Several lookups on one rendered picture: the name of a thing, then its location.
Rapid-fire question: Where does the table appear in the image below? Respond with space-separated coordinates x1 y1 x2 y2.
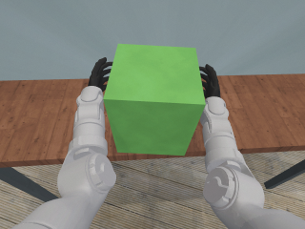
0 73 305 202

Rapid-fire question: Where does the robot left hand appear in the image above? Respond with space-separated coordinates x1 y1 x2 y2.
88 57 113 93

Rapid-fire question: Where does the robot right hand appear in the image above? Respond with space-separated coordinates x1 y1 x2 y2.
199 64 221 99

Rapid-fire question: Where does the left robot forearm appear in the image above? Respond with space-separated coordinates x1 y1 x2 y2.
57 86 108 190

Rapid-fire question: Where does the carton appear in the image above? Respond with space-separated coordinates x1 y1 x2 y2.
103 44 206 156

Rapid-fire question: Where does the right robot forearm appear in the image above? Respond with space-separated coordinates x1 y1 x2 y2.
200 96 255 178

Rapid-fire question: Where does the right robot upper arm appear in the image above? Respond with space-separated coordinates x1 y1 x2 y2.
202 166 305 229

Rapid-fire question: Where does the left robot upper arm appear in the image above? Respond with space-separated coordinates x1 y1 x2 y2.
11 153 116 229

